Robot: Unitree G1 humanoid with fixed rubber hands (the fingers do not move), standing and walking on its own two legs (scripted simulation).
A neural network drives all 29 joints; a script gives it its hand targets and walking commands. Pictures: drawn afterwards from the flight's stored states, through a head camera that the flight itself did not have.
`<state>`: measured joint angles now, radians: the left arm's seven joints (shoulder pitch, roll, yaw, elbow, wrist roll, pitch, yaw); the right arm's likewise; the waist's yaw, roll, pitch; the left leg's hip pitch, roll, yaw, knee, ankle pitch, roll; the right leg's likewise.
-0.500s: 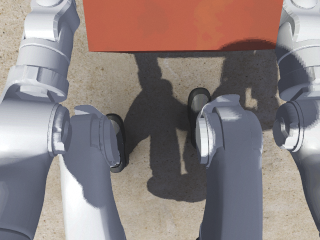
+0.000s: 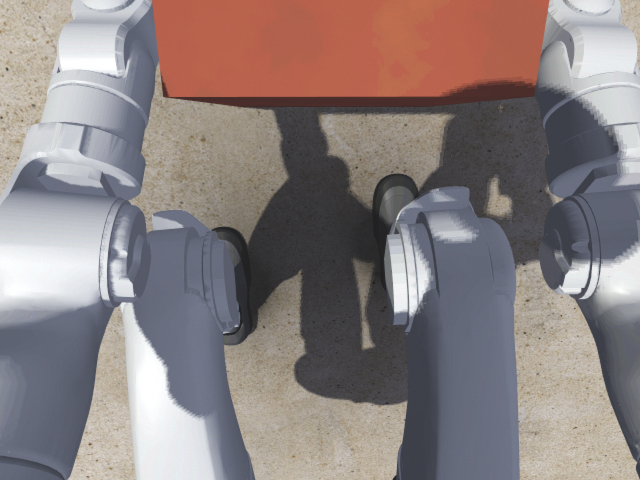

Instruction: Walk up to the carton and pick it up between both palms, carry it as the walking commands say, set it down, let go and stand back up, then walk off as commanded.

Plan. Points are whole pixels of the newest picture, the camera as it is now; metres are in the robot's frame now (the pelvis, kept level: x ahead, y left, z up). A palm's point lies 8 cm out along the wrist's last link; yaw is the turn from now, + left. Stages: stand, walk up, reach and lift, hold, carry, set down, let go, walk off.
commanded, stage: reach and lift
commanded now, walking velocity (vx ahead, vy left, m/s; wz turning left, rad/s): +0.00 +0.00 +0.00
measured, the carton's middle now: out of the picture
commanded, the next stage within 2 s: none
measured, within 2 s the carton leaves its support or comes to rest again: leaves its support in 0.34 s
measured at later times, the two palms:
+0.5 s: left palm out of the picture +0.56 +0.10 -0.16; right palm out of the picture +0.51 -0.27 -0.16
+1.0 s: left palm out of the picture +0.56 +0.09 -0.11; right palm out of the picture +0.52 -0.27 -0.11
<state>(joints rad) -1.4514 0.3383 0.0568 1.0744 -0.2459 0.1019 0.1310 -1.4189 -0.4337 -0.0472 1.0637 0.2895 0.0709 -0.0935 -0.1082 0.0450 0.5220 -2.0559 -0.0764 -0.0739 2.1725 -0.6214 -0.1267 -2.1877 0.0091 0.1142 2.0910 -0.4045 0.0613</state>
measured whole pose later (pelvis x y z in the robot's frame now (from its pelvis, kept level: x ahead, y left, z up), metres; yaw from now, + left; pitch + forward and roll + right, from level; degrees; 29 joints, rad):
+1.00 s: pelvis +0.00 +0.00 +0.04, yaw +0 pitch +28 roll +5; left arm -1.39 0.29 0.26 0.81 -0.15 0.31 0.10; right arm -1.43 -0.38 -0.25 0.82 0.11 0.33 -0.04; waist -0.11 0.05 0.52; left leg -1.93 -0.12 -0.07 2.06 -0.62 -0.13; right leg -2.07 0.05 0.14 2.00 -0.41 0.08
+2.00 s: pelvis -0.01 +0.00 +0.13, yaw -2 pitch +22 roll +5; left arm -1.23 0.22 0.35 0.63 -0.07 0.42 0.04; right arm -1.28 -0.30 -0.30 0.62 0.04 0.46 -0.03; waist -0.09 0.05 0.52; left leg -1.58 -0.13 -0.08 1.73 -0.55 -0.11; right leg -1.69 0.07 0.17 1.69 -0.37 0.09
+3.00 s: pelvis +0.01 +0.00 +0.25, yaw -5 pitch +13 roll +4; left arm -0.93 0.15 0.34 0.50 -0.01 0.41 -0.02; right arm -1.00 -0.19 -0.27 0.48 -0.02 0.46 -0.03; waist -0.06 0.03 0.52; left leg -1.07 -0.12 -0.10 1.29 -0.45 -0.09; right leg -1.18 0.07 0.20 1.27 -0.31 0.08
